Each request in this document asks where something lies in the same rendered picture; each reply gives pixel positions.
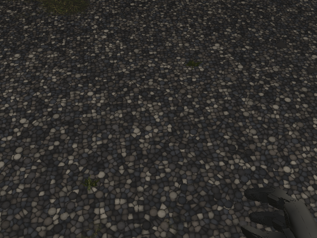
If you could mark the right robot hand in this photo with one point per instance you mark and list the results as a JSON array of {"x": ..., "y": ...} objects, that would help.
[{"x": 295, "y": 222}]

